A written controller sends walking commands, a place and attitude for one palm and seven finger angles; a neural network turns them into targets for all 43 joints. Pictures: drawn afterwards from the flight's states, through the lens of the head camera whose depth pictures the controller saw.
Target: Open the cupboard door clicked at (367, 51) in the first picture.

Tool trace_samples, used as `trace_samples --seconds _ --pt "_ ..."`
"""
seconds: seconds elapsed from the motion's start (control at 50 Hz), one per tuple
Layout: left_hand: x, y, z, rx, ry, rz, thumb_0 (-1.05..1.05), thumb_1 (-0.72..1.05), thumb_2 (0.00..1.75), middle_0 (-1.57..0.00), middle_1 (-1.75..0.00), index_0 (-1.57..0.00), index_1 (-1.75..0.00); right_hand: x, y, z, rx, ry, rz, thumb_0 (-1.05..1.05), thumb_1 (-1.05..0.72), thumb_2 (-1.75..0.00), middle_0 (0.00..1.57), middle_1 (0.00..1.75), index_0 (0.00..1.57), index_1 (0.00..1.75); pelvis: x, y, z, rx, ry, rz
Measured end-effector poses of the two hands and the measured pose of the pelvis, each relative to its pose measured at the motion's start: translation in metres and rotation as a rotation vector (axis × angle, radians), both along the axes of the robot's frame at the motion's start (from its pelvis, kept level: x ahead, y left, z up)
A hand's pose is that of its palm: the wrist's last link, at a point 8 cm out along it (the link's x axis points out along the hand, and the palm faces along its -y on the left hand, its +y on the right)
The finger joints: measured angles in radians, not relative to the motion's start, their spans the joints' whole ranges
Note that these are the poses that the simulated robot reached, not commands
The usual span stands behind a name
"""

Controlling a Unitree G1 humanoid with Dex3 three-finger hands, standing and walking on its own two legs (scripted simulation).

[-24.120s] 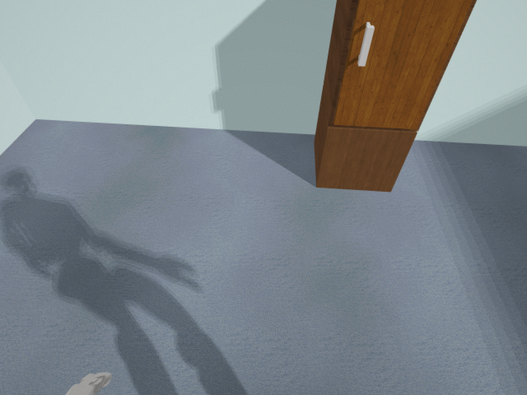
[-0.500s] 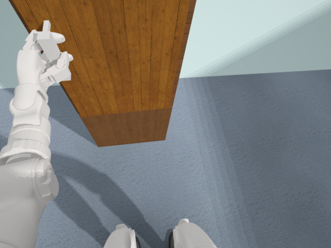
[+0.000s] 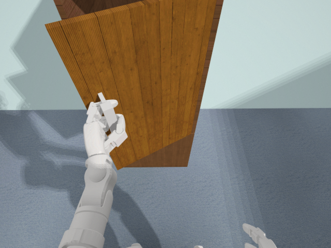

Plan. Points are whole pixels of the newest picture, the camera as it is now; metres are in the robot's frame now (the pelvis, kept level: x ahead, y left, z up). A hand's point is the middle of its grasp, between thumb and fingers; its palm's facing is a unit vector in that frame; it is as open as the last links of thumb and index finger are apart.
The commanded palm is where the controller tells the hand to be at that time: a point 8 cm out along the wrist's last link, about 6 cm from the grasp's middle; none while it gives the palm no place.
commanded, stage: pull the door open along its arc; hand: left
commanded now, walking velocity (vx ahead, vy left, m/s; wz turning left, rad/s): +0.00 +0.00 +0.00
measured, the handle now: (109, 117) +0.43 +0.15 +0.06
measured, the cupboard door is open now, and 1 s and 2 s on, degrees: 29 50 52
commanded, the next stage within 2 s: open thumb and fingers to let go in 0.32 s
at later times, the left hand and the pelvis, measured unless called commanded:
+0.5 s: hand (160, 159) +0.30 +0.02 +0.07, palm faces +0.36 -0.93 -0.04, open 6.7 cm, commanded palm +0.26 +0.07 +0.06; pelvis -0.01 -0.05 +0.00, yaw +4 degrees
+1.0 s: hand (158, 158) +0.31 +0.02 +0.06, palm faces +0.36 -0.93 -0.02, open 13.3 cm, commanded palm +0.26 +0.07 +0.06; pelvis -0.02 -0.05 +0.00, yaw +4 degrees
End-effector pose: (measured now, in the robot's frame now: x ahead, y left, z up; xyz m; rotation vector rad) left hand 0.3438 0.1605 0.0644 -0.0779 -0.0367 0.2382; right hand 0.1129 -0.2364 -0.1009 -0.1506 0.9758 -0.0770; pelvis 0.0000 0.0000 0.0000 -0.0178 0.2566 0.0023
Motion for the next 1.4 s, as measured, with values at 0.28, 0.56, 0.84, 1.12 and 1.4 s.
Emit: trace_samples --seconds 0.28,0.56,0.84,1.12,1.4 --pt "-0.064 -0.073 0.005 0.092 0.047 0.153 0.00 0.66 0.72 -0.27 -1.28 -0.24 -1.29 0.038 0.009 -0.002 0.053 -0.097 0.111 0.01 -0.90 -0.90 0.20 0.30 0.20 0.30 -0.009 -0.027 -0.003 0.022 -0.066 0.045" --pt "-0.075 -0.099 0.003 0.106 0.071 0.154 -0.01 0.61 0.76 -0.32 -1.30 -0.31 -1.31 0.043 -0.025 -0.003 -0.004 -0.106 0.114 0.01 -0.90 -0.90 0.20 0.30 0.20 0.30 -0.013 -0.052 -0.001 0.043 -0.088 0.069" --pt "-0.076 -0.097 0.003 0.099 0.065 0.154 0.01 0.00 0.51 -0.33 -1.26 -0.33 -1.25 0.030 -0.029 -0.011 0.011 -0.074 0.097 0.01 -0.90 -0.90 0.20 0.30 0.20 0.30 -0.016 -0.056 -0.001 0.054 -0.083 0.069" --pt "-0.077 -0.095 0.002 0.093 0.052 0.112 -0.01 -0.46 0.32 -0.29 -0.94 -0.27 -0.93 0.021 -0.019 -0.007 -0.007 -0.076 0.080 0.01 -0.90 -0.90 0.20 0.30 0.20 0.30 -0.021 -0.042 -0.001 0.041 -0.085 0.058" --pt "-0.080 -0.091 0.001 0.117 0.036 0.007 -0.01 -0.50 0.30 -0.35 -0.51 -0.28 -0.55 0.023 0.006 -0.003 0.012 -0.115 0.102 0.01 -0.90 -0.90 0.20 0.30 0.20 0.30 -0.029 -0.026 -0.005 0.028 -0.098 0.054"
